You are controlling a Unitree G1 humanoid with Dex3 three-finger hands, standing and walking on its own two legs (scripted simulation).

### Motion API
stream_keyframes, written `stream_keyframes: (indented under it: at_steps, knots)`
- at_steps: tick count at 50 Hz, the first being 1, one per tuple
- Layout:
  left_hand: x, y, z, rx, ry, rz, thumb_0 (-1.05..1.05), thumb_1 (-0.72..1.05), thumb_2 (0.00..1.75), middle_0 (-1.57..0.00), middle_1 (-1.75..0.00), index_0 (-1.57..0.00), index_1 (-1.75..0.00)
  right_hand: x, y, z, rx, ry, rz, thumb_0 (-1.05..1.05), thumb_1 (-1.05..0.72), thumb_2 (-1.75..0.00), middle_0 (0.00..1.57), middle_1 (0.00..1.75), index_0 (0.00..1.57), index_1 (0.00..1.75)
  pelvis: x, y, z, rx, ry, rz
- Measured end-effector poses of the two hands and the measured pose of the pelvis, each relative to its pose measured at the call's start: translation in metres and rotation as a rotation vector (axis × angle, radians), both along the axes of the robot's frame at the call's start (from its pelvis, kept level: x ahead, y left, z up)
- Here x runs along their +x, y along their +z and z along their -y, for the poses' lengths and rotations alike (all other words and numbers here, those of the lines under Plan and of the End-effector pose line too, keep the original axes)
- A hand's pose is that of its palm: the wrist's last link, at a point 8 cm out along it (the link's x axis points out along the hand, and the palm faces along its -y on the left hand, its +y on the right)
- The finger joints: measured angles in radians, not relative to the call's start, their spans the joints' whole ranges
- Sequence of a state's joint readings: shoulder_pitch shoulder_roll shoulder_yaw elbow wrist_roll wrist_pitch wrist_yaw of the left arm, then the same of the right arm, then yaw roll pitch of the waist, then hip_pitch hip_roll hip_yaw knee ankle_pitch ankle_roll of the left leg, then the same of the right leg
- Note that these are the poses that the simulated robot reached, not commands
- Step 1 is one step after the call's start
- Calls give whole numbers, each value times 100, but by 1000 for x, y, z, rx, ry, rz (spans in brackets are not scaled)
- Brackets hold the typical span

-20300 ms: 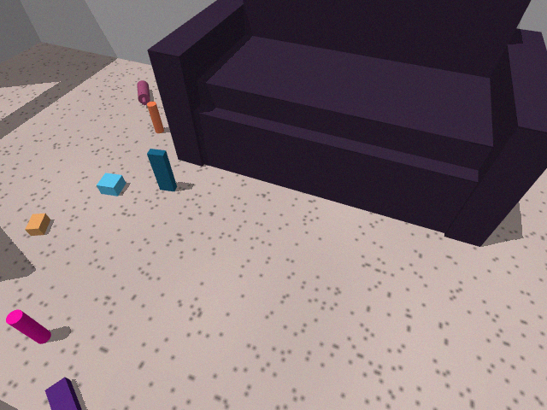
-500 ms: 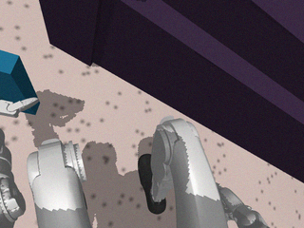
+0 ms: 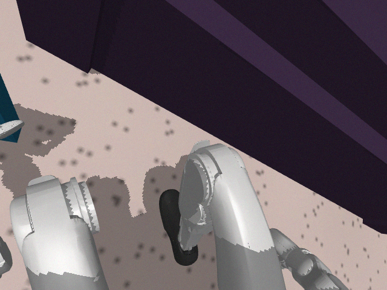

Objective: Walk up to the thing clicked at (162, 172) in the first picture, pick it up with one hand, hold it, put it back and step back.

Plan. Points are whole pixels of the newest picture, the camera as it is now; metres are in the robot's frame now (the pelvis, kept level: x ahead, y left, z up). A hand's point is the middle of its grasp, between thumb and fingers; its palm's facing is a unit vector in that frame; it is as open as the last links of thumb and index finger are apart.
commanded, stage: lower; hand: left
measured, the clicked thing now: out of the picture +0.45 +0.26 -0.14
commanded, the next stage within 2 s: loosen in 0.56 s
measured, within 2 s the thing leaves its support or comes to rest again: rests again in 0.92 s
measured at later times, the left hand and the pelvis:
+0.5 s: hand out of the picture +0.46 +0.26 -0.15, palm faces +0.27 -0.96 -0.04, open 9.7 cm; pelvis +0.00 +0.00 +0.00, yaw -2 degrees
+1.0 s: hand out of the picture +0.46 +0.26 -0.15, palm faces +0.28 -0.96 -0.01, open 11.3 cm; pelvis +0.00 +0.01 +0.00, yaw -2 degrees
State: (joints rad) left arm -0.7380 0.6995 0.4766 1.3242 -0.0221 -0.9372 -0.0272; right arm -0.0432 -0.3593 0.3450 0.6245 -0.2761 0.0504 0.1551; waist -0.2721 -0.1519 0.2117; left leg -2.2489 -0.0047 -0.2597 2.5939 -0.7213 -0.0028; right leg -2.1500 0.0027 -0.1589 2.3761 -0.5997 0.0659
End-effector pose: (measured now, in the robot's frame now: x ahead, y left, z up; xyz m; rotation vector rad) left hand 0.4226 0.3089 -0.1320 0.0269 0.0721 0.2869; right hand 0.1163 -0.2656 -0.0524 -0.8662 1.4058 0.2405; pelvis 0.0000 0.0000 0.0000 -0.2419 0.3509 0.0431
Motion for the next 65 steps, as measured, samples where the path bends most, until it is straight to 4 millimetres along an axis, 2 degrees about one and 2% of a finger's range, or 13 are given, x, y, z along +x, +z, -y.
stream_keyframes:
  at_steps: [18,39,46,56,62,65]
  knots:
    - [2,-12,3,6,-5,3,-1,-50,79,-94,-121,-94,-120,-5,7,-5,-21,44,-18,0,-91,-90,20,30,21,30,-3,-1,-3,-23,-13,28]
    - [2,-24,9,2,-20,7,-1,-48,76,-94,-119,-94,-118,0,13,-11,-46,90,-24,0,-91,-90,20,30,21,30,-5,-1,-5,-45,-22,50]
    - [3,-22,7,-15,9,34,-1,-35,60,-86,-94,-87,-93,2,14,-14,-42,102,-27,0,-92,-90,20,30,21,30,-5,0,-5,-48,-23,48]
    - [6,-19,7,-16,1,37,-1,-31,30,-53,-46,-53,-45,6,16,-14,-48,108,-8,0,-92,-90,20,30,21,30,-5,0,-6,-52,-27,52]
    - [2,-17,4,-22,12,53,-1,-32,22,-35,-29,-35,-29,6,16,-15,-47,109,-7,0,-91,-90,20,30,21,30,-6,1,-6,-53,-28,55]
    - [1,-10,-3,-5,15,76,-1,-31,21,-28,-24,-28,-23,5,17,-14,-48,98,-5,0,-91,-90,20,30,21,30,-6,1,-6,-49,-26,52]
